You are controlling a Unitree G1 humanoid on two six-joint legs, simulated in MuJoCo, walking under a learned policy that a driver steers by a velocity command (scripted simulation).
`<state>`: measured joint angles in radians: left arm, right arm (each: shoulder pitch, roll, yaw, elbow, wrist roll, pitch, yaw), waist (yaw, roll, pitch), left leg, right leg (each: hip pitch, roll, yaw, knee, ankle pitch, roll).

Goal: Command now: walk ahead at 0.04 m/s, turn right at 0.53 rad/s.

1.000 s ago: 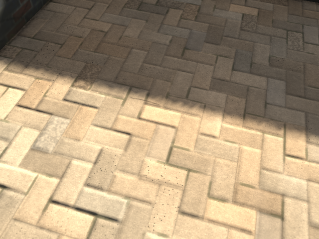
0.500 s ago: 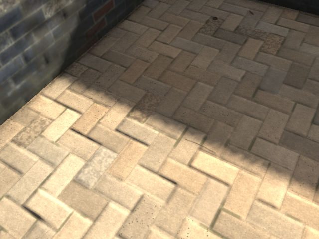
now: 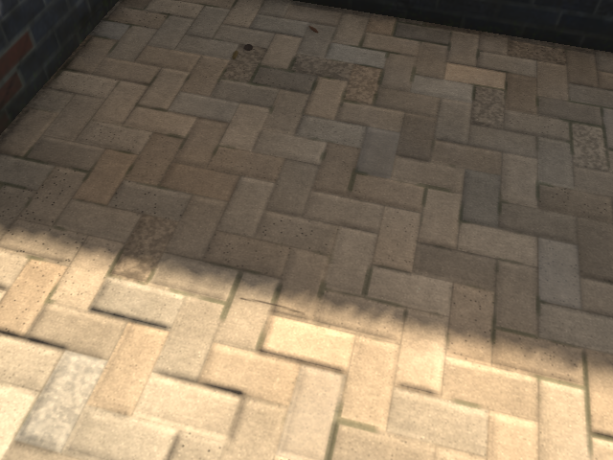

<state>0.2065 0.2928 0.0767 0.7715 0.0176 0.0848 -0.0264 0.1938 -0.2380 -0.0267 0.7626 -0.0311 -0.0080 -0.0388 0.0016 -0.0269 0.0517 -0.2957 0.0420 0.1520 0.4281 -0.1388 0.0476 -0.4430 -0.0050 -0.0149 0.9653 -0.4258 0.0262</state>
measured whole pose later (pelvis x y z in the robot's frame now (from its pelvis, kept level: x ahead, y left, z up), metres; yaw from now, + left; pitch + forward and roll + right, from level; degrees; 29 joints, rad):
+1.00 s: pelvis +0.06 -0.06 +0.00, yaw -27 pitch +2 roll +0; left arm 0.17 0.28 0.05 0.74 0.04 0.01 -0.06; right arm 0.43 -0.26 -0.05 0.85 -0.02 -0.06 0.01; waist -0.07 -0.03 -0.01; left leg 0.00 -0.01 0.00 0.26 -0.29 0.02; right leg -0.48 -0.02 0.00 0.67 -0.24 0.00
